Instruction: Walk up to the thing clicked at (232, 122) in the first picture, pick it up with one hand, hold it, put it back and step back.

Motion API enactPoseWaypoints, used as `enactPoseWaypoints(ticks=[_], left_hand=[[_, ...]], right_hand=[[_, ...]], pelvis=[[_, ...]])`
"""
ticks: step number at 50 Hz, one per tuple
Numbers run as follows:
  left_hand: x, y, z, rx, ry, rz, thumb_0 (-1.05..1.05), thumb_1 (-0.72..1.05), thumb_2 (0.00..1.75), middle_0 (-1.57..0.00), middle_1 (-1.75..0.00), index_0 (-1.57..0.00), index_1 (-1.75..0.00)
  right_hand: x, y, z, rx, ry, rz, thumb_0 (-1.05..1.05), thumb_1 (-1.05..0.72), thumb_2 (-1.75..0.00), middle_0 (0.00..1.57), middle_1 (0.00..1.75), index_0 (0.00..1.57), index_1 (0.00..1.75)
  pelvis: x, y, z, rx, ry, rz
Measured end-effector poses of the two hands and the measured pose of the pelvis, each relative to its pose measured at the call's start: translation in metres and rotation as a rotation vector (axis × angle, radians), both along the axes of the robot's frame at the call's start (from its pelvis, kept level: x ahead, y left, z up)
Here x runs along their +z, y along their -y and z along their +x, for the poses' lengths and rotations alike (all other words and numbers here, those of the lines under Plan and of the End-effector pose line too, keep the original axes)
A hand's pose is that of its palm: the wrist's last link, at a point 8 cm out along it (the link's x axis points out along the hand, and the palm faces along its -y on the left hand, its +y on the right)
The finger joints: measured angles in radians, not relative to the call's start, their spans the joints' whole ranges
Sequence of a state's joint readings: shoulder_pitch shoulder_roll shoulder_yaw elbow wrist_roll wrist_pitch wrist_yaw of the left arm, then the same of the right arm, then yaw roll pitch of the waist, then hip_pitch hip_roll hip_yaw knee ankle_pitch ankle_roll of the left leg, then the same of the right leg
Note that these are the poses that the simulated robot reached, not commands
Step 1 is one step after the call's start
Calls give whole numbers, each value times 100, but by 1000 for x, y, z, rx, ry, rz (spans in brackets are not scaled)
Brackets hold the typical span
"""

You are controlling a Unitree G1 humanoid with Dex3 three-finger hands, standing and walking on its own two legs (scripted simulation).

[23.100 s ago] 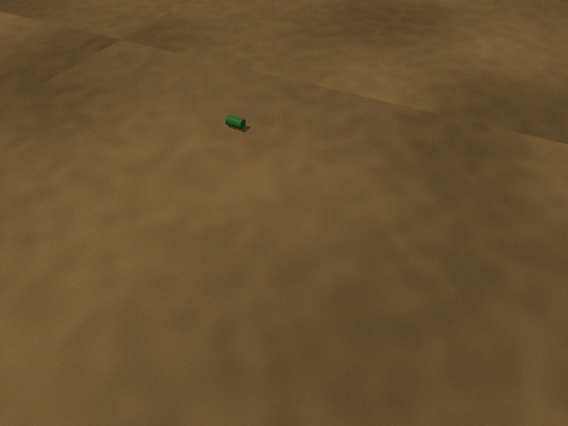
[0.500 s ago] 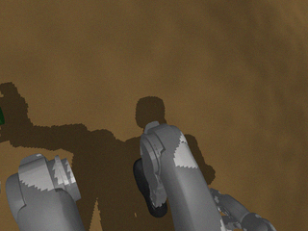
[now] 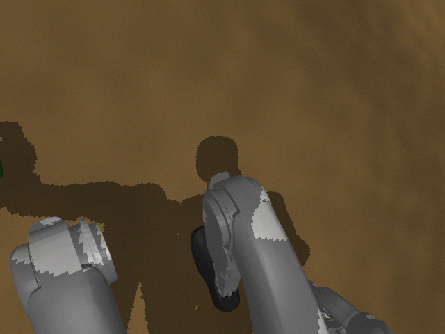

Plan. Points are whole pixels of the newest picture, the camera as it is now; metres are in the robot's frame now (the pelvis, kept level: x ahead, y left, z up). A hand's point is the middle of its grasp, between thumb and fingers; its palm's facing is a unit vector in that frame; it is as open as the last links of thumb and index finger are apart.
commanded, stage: close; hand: left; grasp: from above
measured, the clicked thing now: out of the picture +0.42 +0.33 -0.27
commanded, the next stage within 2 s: settle in 1.86 s
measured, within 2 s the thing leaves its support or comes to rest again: neither
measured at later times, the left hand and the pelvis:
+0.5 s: hand out of the picture +0.40 +0.34 -0.26, palm faces -0.49 -0.18 -0.85, open 12.6 cm; pelvis +0.00 +0.00 +0.00, yaw +0 degrees
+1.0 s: hand out of the picture +0.41 +0.32 -0.26, palm faces -0.40 -0.10 -0.91, open 10.9 cm; pelvis +0.00 +0.00 +0.00, yaw -1 degrees
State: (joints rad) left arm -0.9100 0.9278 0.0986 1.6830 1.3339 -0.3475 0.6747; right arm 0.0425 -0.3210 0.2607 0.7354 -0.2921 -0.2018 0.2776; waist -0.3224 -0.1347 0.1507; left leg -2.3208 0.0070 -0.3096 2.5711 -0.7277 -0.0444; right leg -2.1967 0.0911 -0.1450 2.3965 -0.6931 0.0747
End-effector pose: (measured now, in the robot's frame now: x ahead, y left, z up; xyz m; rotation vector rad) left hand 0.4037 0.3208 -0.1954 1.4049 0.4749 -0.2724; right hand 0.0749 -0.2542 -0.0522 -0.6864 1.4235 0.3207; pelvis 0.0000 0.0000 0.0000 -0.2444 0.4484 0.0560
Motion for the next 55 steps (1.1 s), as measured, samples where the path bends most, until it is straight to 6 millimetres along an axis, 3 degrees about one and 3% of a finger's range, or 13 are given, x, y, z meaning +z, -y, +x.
enactPoseWaypoints(ticks=[9, 19, 26, 34, 42, 48, 55], left_hand=[[4, 8, 1, -6, 64, 88, 0, -35, 87, -16, -96, -18, -93], [-5, -15, 12, 176, -12, 79, 0, -28, 80, -20, -92, -23, -89], [-7, -25, 8, 135, -70, 58, 0, -24, 76, -24, -91, -26, -87], [-4, -10, 1, 25, -50, 1, 0, -16, 72, -29, -87, -32, -83], [-3, 3, -3, -39, 40, 49, 0, -7, 65, -36, -79, -39, -75], [-4, 2, 1, 30, 60, 89, 0, -1, 60, -41, -73, -44, -69], [-5, -16, 13, 164, 8, 83, 0, 5, 53, -46, -67, -50, -63]], right_hand=[[9, 9, 2, -14, 45, -31, 0, -89, -89, 20, 30, 20, 30], [15, 6, -3, -18, 41, -14, 0, -90, -89, 20, 30, 20, 30], [6, -2, -8, -23, -12, 7, 0, -90, -90, 20, 30, 20, 30], [-2, -10, 1, 2, 0, 30, 0, -90, -89, 20, 30, 20, 30], [3, -1, 7, 7, 42, -13, 0, -89, -89, 20, 30, 20, 30], [14, 6, 3, -5, 32, -33, 0, -89, -89, 20, 30, 20, 30], [21, 9, -1, -15, 33, -35, 0, -89, -89, 20, 30, 20, 30]], pelvis=[[2, -2, -4, -7, -7, -1], [0, -5, -1, -5, -24, -7], [0, -4, 2, 3, -21, -10], [1, -3, 0, 1, -2, -10], [1, -2, -4, -5, 11, -5], [5, -4, -3, -8, -17, -9], [3, -5, 0, -8, -32, -15]])
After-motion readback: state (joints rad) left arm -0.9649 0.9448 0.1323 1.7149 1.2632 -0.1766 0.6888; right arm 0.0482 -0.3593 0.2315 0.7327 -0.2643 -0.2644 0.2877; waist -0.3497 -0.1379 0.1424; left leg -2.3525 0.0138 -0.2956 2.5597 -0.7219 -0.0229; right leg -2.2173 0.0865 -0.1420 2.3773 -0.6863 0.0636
